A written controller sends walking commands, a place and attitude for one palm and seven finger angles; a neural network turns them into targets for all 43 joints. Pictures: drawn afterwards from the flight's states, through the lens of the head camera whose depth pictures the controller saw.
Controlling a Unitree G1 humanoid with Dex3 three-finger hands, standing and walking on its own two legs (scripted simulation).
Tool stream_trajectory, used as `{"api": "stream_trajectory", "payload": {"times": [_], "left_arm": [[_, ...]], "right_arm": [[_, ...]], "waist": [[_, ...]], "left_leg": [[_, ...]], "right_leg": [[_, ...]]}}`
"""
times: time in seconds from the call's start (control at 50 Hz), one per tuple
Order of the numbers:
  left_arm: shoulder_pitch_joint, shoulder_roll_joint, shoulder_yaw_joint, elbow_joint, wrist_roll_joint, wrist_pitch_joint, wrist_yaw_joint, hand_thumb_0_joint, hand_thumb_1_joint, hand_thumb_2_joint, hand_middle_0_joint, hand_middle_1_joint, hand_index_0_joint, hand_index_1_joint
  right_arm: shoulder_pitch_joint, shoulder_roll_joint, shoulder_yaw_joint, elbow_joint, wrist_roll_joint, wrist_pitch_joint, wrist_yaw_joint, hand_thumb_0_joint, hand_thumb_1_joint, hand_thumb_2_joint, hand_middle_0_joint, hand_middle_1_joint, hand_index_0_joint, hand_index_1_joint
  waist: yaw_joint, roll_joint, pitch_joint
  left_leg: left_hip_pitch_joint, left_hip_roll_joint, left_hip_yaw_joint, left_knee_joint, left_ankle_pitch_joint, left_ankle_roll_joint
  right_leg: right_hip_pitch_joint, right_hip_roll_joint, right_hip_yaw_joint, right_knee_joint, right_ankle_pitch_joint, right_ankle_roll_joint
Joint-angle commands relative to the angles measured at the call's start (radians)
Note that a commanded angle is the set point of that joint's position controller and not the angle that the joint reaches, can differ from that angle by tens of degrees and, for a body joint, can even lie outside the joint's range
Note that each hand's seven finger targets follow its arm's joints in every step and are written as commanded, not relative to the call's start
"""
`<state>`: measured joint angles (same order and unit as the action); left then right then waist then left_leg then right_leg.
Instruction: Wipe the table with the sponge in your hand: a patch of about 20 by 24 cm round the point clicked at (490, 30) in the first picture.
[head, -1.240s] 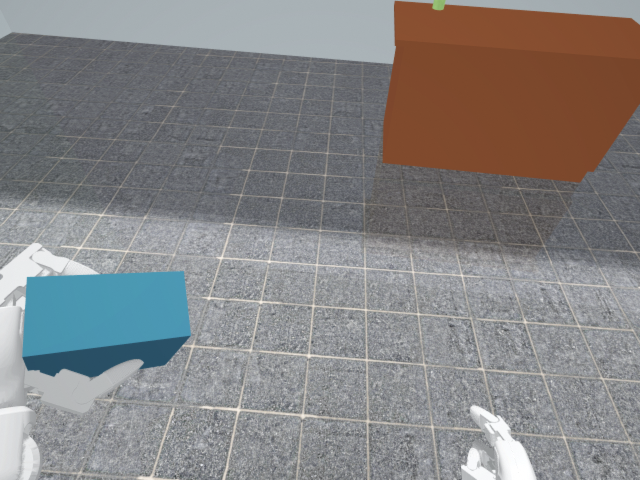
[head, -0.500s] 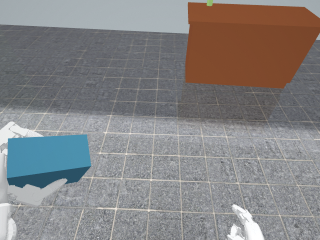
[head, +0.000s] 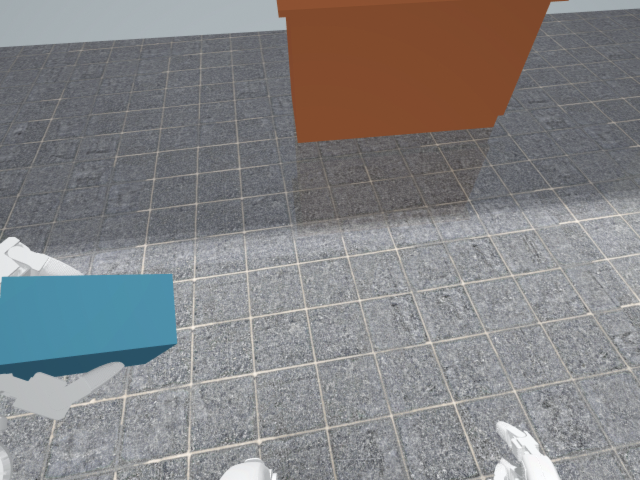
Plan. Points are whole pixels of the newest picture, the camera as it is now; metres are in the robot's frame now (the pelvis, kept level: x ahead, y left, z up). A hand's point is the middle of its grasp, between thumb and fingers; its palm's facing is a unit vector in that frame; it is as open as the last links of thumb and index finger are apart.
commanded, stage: walk to a spot facing it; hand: left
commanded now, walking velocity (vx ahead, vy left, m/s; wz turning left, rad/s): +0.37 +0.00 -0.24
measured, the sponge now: (112, 327) +0.23 +0.21 +0.14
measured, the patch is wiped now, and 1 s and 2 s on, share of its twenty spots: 0.00 0.00 0.00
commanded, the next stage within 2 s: none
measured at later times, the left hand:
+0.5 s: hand (202, 174) +0.43 +0.17 +0.16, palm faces +0.29 -0.81 -0.51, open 10.5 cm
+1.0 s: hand (237, 86) +0.60 +0.16 +0.17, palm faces +0.32 -0.88 -0.34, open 10.5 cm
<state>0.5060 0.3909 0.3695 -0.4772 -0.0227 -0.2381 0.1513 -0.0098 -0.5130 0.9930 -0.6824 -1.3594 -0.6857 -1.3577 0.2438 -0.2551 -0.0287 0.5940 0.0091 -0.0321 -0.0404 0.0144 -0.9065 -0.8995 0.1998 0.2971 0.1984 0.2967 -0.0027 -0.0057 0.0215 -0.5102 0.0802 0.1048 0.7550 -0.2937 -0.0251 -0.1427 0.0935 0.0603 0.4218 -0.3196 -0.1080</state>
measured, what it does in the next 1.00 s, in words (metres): walks ahead: left foot, then right foot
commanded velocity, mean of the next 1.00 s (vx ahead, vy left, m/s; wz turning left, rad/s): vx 0.38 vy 0.00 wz -0.05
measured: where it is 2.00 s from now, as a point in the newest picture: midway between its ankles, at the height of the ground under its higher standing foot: (387, 335)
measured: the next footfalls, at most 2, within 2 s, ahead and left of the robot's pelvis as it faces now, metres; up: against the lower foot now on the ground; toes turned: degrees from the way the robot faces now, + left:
left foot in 0.08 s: +0.13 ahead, +0.13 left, +0.00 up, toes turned +8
right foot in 0.50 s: +0.25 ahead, -0.17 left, +0.00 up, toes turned -19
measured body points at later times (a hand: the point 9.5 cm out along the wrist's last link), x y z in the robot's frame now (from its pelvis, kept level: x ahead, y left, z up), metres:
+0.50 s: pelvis +0.17 -0.04 -0.02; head +0.21 -0.06 +0.43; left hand +0.41 +0.21 +0.18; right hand +0.28 -0.27 -0.14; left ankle +0.10 +0.12 -0.73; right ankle +0.21 -0.16 -0.75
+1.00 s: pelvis +0.33 -0.06 -0.01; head +0.35 -0.04 +0.44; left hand +0.58 +0.20 +0.18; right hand +0.47 -0.30 -0.09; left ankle +0.40 +0.05 -0.74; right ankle +0.27 -0.17 -0.66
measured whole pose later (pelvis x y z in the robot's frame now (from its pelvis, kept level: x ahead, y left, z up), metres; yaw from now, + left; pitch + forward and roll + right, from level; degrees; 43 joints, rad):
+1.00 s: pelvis +0.33 -0.06 -0.01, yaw -10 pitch -1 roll -1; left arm 0.35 0.35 0.39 -0.45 -0.01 -0.20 0.17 -0.01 -0.51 1.00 -0.68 -1.36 -0.69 -1.36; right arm 0.18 -0.15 0.00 0.59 0.00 -0.06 -0.05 0.01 -0.91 -0.90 0.20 0.30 0.20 0.30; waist 0.00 -0.02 0.04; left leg -0.34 0.11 0.18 0.62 -0.25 0.02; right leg -0.43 -0.06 -0.07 1.17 -0.49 0.02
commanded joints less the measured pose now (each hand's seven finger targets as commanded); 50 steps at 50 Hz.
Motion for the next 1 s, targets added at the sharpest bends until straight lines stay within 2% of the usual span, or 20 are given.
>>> {"api": "stream_trajectory", "payload": {"times": [0.0,0.04,0.08,0.12,0.16,0.24,0.34,0.42,0.44,0.48,0.52,0.56,0.64,0.78,0.8,0.82,0.84,0.86,0.92,0.98], "left_arm": [[-0.064,0.163,0.116,-0.257,-0.012,-0.056,0.025,0.000,0.100,1.300,-1.200,-1.600,-1.200,-1.600],[-0.081,0.169,0.115,-0.282,-0.013,-0.061,0.025,0.000,0.100,1.300,-1.200,-1.600,-1.200,-1.600],[-0.120,0.177,0.121,-0.345,-0.011,-0.083,0.028,0.000,0.100,1.300,-1.200,-1.600,-1.200,-1.600],[-0.137,0.221,0.136,-0.272,-0.004,-0.077,0.026,0.000,0.100,1.300,-1.200,-1.600,-1.200,-1.600],[-0.207,0.183,0.098,-0.311,0.010,-0.058,0.016,0.000,0.100,1.300,-1.200,-1.600,-1.200,-1.600],[-0.117,0.152,0.117,-0.273,0.013,-0.041,0.015,0.000,0.100,1.300,-1.200,-1.600,-1.200,-1.600],[-0.107,0.100,0.095,-0.197,0.007,-0.038,0.005,0.000,0.100,1.300,-1.200,-1.600,-1.200,-1.600],[-0.131,0.129,0.104,-0.188,0.008,-0.036,0.004,0.000,0.100,1.300,-1.200,-1.600,-1.200,-1.600],[-0.141,0.122,0.087,-0.205,0.012,-0.026,0.004,0.000,0.100,1.300,-1.200,-1.600,-1.200,-1.600],[-0.141,0.234,0.183,-0.252,0.019,-0.025,0.023,0.000,0.100,1.300,-1.200,-1.600,-1.200,-1.600],[-0.105,0.220,0.186,-0.281,0.001,-0.036,0.023,0.000,0.100,1.300,-1.200,-1.600,-1.200,-1.600],[-0.058,0.231,0.204,-0.381,0.012,-0.048,0.027,0.000,0.100,1.300,-1.200,-1.600,-1.200,-1.600],[-0.013,0.214,0.226,-0.393,0.003,-0.066,0.033,0.000,0.100,1.300,-1.200,-1.600,-1.200,-1.600],[-0.026,0.145,0.175,-0.249,-0.013,-0.050,0.049,0.000,0.100,1.300,-1.200,-1.600,-1.200,-1.600],[-0.064,0.134,0.151,-0.259,-0.012,-0.057,0.046,0.000,0.100,1.300,-1.200,-1.600,-1.200,-1.600],[-0.095,0.132,0.143,-0.262,-0.008,-0.065,0.045,0.000,0.100,1.300,-1.200,-1.600,-1.200,-1.600],[-0.107,0.107,0.107,-0.247,-0.016,-0.067,0.039,0.000,0.100,1.300,-1.200,-1.600,-1.200,-1.600],[-0.175,0.153,0.113,-0.225,-0.001,-0.071,0.035,0.000,0.100,1.300,-1.200,-1.600,-1.200,-1.600],[-0.274,0.141,0.079,-0.269,0.013,-0.065,0.016,0.000,0.100,1.300,-1.200,-1.600,-1.200,-1.600],[-0.184,0.122,0.070,-0.370,0.007,-0.056,0.015,0.000,0.100,1.300,-1.200,-1.600,-1.200,-1.600]], "right_arm": [[-0.105,-0.056,-0.010,-0.186,-0.003,-0.069,-0.004,0.000,-0.900,-0.900,0.200,0.300,0.200,0.300],[-0.076,-0.077,-0.023,-0.180,-0.004,-0.074,-0.020,0.000,-0.900,-0.900,0.200,0.300,0.200,0.300],[-0.066,-0.078,-0.021,-0.175,-0.011,-0.071,-0.021,0.000,-0.900,-0.900,0.200,0.300,0.200,0.300],[-0.096,-0.057,0.005,-0.153,-0.029,-0.073,-0.025,0.000,-0.900,-0.900,0.200,0.300,0.200,0.300],[-0.107,-0.050,0.004,-0.140,-0.024,-0.086,-0.017,0.000,-0.900,-0.900,0.200,0.300,0.200,0.300],[-0.098,-0.059,-0.005,-0.135,-0.017,-0.098,-0.021,0.000,-0.900,-0.900,0.200,0.300,0.200,0.300],[-0.094,-0.054,-0.012,-0.142,-0.014,-0.107,-0.024,0.000,-0.900,-0.900,0.200,0.300,0.200,0.300],[-0.091,-0.042,-0.018,-0.130,-0.004,-0.102,-0.028,0.000,-0.900,-0.900,0.200,0.300,0.200,0.300],[-0.090,-0.028,-0.016,-0.133,0.002,-0.101,-0.024,0.000,-0.900,-0.900,0.200,0.300,0.200,0.300],[-0.134,-0.003,-0.008,-0.157,0.001,-0.097,-0.019,0.000,-0.900,-0.900,0.200,0.300,0.200,0.300],[-0.119,-0.026,-0.022,-0.126,-0.005,-0.092,-0.010,0.000,-0.900,-0.900,0.200,0.300,0.200,0.300],[-0.167,-0.037,-0.018,-0.124,-0.003,-0.063,0.003,0.000,-0.900,-0.900,0.200,0.300,0.200,0.300],[-0.161,-0.030,-0.017,-0.124,-0.008,-0.033,0.001,0.000,-0.900,-0.900,0.200,0.300,0.200,0.300],[-0.095,-0.039,-0.037,-0.156,-0.013,-0.041,-0.027,0.000,-0.900,-0.900,0.200,0.300,0.200,0.300],[-0.077,-0.056,-0.046,-0.159,-0.010,-0.042,-0.036,0.000,-0.900,-0.900,0.200,0.300,0.200,0.300],[-0.079,-0.078,-0.055,-0.166,-0.009,-0.041,-0.041,0.000,-0.900,-0.900,0.200,0.300,0.200,0.300],[-0.092,-0.091,-0.052,-0.174,-0.008,-0.042,-0.037,0.000,-0.900,-0.900,0.200,0.300,0.200,0.300],[-0.107,-0.071,-0.028,-0.178,-0.010,-0.051,-0.025,0.000,-0.900,-0.900,0.200,0.300,0.200,0.300],[-0.116,-0.056,-0.028,-0.142,-0.007,-0.073,-0.019,0.000,-0.900,-0.900,0.200,0.300,0.200,0.300],[-0.105,-0.051,-0.023,-0.142,-0.010,-0.101,-0.013,0.000,-0.900,-0.900,0.200,0.300,0.200,0.300]], "waist": [[0.026,-0.090,-0.155],[-0.011,0.016,-0.210],[-0.009,0.297,-0.288],[-0.005,0.251,-0.173],[-0.012,0.186,-0.028],[0.012,0.187,-0.022],[-0.014,0.252,-0.010],[0.014,0.145,-0.131],[0.020,0.044,-0.176],[0.031,-0.303,-0.249],[0.021,-0.152,-0.248],[0.017,-0.057,-0.213],[-0.011,-0.087,-0.153],[-0.008,-0.053,-0.158],[-0.023,0.030,-0.178],[-0.027,0.214,-0.190],[-0.021,0.386,-0.169],[-0.022,0.298,-0.116],[-0.011,0.210,-0.022],[0.009,0.265,-0.076]], "left_leg": [[0.089,-0.024,0.065,-0.207,0.070,0.023],[0.479,0.003,0.032,-0.322,0.227,0.068],[0.836,0.357,-0.399,-0.342,0.420,0.238],[0.613,0.425,-0.492,-0.456,0.146,0.275],[0.417,0.397,-0.380,-0.509,0.026,0.251],[0.296,0.294,-0.080,-0.519,0.013,0.172],[0.316,0.265,0.051,-0.504,0.142,0.138],[0.364,0.194,0.139,-0.137,0.335,0.106],[0.299,0.145,0.152,0.053,0.329,0.088],[-0.173,-0.033,0.059,0.549,-0.278,0.038],[-0.203,0.041,-0.117,0.648,-0.240,0.021],[-0.233,0.070,-0.126,0.637,-0.164,0.001],[-0.084,0.102,-0.086,0.306,-0.088,-0.008],[0.304,-0.015,0.126,-0.228,0.155,0.015],[0.407,0.000,0.087,-0.274,0.144,0.033],[0.515,0.122,-0.123,-0.335,0.070,0.092],[0.577,0.353,-0.478,-0.420,0.125,0.200],[0.463,0.411,-0.585,-0.494,0.003,0.257],[0.342,0.355,-0.414,-0.505,-0.120,0.238],[0.330,0.265,-0.208,-0.500,-0.051,0.183]], "right_leg": [[0.155,-0.255,0.186,0.024,0.572,-0.070],[-0.067,-0.189,0.103,0.255,0.535,0.008],[-0.469,-0.077,-0.041,0.650,-0.180,0.102],[-0.535,-0.121,0.010,0.858,-0.225,0.090],[-0.548,-0.182,0.000,0.843,-0.161,0.101],[-0.419,-0.207,-0.123,0.612,-0.019,0.118],[-0.304,-0.165,-0.256,0.353,0.051,0.137],[-0.037,-0.079,-0.343,0.109,0.120,0.121],[0.077,-0.106,-0.282,0.061,0.141,0.098],[0.360,-0.474,0.384,-0.005,0.536,-0.105],[0.302,-0.518,0.383,-0.026,0.442,-0.116],[0.244,-0.504,0.271,-0.021,0.412,-0.121],[0.036,-0.427,-0.003,-0.054,0.388,-0.071],[-0.045,-0.306,-0.118,0.112,0.269,0.012],[-0.086,-0.277,-0.145,0.250,0.263,0.039],[-0.228,-0.208,-0.177,0.432,0.079,0.080],[-0.424,-0.120,-0.172,0.670,-0.296,0.117],[-0.462,-0.124,-0.092,0.801,-0.308,0.107],[-0.524,-0.212,-0.059,0.821,-0.190,0.118],[-0.434,-0.207,-0.125,0.671,-0.085,0.128]]}}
